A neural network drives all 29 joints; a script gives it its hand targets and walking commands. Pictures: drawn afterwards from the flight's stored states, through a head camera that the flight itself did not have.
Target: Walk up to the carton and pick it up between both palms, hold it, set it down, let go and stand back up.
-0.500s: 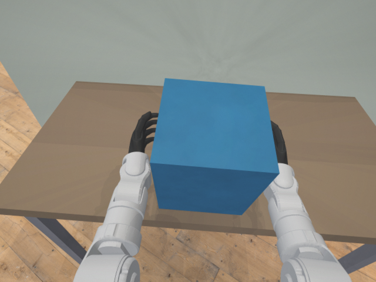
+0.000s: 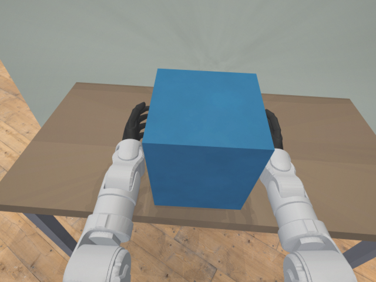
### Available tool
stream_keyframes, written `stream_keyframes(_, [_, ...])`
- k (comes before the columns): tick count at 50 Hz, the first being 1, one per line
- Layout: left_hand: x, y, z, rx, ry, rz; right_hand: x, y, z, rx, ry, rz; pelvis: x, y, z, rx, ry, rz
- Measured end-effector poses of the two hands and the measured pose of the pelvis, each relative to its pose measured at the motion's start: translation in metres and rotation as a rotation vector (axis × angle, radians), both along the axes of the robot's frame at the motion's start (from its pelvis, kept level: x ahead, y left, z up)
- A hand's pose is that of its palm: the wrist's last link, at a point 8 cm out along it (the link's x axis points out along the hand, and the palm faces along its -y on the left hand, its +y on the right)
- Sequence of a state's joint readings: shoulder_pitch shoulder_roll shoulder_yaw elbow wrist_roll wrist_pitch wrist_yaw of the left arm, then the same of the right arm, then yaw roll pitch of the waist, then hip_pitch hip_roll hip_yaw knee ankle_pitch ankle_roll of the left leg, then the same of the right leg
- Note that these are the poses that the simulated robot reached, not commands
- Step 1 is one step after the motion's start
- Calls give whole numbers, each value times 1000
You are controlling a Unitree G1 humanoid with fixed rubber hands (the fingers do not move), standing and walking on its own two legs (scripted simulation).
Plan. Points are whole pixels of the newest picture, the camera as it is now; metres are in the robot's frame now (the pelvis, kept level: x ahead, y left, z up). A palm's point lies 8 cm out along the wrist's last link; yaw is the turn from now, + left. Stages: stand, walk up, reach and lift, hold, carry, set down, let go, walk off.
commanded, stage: reach and lift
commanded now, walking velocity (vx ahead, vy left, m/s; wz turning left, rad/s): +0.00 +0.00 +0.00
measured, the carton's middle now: (201, 143) +0.39 -0.05 +0.10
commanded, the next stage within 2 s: hold in 1.66 s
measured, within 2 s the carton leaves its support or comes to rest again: neither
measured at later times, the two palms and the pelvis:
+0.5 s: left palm (115, 121) +0.39 +0.13 +0.18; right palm (265, 127) +0.37 -0.17 +0.16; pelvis +0.00 +0.02 +0.00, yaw +0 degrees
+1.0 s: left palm (111, 110) +0.39 +0.13 +0.20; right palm (267, 112) +0.38 -0.17 +0.20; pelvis +0.01 +0.01 +0.00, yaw -1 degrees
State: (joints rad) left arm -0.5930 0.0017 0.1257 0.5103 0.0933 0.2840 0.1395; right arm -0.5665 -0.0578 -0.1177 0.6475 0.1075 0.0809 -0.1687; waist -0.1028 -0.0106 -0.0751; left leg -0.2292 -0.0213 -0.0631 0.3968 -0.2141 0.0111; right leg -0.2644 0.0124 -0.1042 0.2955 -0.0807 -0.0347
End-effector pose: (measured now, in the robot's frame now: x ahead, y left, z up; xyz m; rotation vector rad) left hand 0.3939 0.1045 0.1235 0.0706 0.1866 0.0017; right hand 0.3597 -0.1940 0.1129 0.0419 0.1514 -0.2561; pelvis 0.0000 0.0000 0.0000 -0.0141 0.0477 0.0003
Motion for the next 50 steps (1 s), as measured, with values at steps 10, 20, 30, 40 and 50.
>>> stream_keyframes(10, [1,12,32,15,-4,16,7,11,28,2,0,20,-1,7,1,2,-37,8])
stream_keyframes(20, [-1,23,46,3,13,29,9,22,41,0,16,31,3,15,1,-6,-84,-3])
stream_keyframes(30, [-2,28,58,-5,2,35,10,27,60,5,3,36,6,19,0,-18,-119,-11])
stream_keyframes(40, [-4,29,68,-11,11,50,12,28,72,10,10,49,7,19,0,-20,-134,-23])
stream_keyframes(50, [-3,28,80,-11,10,61,17,26,84,24,8,60,6,14,0,-17,-121,-21])
